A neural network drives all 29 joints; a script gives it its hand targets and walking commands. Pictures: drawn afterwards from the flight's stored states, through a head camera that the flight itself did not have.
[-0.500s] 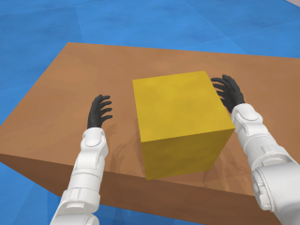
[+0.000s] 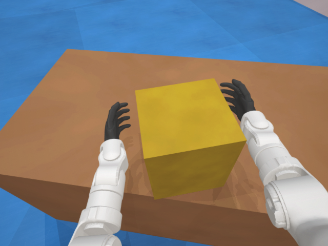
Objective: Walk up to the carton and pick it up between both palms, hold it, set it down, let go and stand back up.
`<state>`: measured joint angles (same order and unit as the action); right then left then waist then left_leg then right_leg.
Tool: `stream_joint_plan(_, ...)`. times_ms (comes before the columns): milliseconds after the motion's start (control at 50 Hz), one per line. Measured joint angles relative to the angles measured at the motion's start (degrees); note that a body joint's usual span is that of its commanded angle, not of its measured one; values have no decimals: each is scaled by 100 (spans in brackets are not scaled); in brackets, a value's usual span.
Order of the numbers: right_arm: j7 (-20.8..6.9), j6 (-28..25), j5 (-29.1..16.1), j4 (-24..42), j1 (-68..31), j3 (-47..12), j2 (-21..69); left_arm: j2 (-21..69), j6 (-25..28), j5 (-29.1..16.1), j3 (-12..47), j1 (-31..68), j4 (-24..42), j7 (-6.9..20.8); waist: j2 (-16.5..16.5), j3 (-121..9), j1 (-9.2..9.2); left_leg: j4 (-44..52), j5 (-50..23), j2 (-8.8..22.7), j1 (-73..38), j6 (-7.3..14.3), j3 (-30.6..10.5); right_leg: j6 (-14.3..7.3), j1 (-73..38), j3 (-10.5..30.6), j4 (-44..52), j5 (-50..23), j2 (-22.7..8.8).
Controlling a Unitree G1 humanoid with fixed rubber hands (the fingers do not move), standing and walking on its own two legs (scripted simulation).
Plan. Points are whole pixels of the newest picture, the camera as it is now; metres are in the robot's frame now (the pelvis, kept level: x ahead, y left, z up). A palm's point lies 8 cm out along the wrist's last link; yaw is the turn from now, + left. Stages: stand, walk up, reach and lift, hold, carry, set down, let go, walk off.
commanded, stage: reach and lift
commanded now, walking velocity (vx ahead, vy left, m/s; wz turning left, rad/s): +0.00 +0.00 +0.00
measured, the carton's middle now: (182, 142) +0.40 +0.03 +0.00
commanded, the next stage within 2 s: none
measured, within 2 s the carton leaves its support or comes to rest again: leaves its support in 1.86 s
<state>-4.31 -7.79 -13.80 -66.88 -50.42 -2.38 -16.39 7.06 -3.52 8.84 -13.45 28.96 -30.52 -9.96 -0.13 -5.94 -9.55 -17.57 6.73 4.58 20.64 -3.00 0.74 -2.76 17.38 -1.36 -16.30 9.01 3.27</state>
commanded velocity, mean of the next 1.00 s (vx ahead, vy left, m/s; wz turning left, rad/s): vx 0.00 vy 0.00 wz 0.00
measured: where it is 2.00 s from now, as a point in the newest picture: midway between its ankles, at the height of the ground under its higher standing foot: outside the picture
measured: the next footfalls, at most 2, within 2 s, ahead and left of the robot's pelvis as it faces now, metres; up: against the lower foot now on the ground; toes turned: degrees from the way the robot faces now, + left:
none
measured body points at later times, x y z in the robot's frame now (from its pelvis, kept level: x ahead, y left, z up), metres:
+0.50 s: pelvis +0.00 -0.01 +0.00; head +0.03 -0.01 +0.45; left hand +0.37 +0.18 +0.08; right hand +0.45 -0.11 +0.09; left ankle +0.01 +0.16 -0.75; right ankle -0.02 -0.09 -0.75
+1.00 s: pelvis +0.00 +0.00 +0.00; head +0.02 +0.01 +0.45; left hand +0.36 +0.18 +0.08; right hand +0.44 -0.12 +0.10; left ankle +0.01 +0.16 -0.75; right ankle -0.02 -0.09 -0.75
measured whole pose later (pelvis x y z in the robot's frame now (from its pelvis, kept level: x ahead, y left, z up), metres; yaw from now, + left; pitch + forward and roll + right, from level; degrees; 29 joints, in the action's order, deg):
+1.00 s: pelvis +0.00 +0.00 +0.00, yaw -1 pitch +5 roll +0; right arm -2.4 -8.9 5.6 -62.0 -45.6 13.6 -5.7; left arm 13.4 -5.1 23.1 -24.5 28.5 -26.9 -6.2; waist -2.2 -2.9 -6.1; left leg -14.1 6.1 4.4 12.2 -2.9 2.8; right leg -2.9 11.1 0.4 -15.9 9.4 3.1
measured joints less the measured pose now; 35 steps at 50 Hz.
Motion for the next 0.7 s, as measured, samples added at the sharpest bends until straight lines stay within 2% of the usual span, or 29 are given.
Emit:
stream_joint_plan(180, 218, 103, 100, 71, -32, 42, 216, 251, -113, 297, -232, 90, 70, -111, -54, 93, 24, 25, 15, 39, -161, -3, 55, -32, -132, 54, 9, 13, 37)
stream_joint_plan(400, 393, 162, 170, 130, -15, 72, 327, 231, -69, 309, -347, 231, -89, -169, -27, 167, 36, -6, 7, 68, -179, -2, 48, -61, -137, 45, -50, 23, 68)
stream_joint_plan(520, 473, 79, 533, 289, 146, 332, 554, 211, 188, 493, -576, 265, -272, 8, -43, 325, 238, 67, -27, 29, -404, 29, 1, -43, -355, -8, -40, 43, 33)
stream_joint_plan(700, 430, -16, 1096, 328, 250, 895, 762, 425, 163, 954, -939, 288, -188, 106, -108, 424, 278, 157, -42, 23, -631, 24, 117, -26, -510, 98, -14, 11, 21)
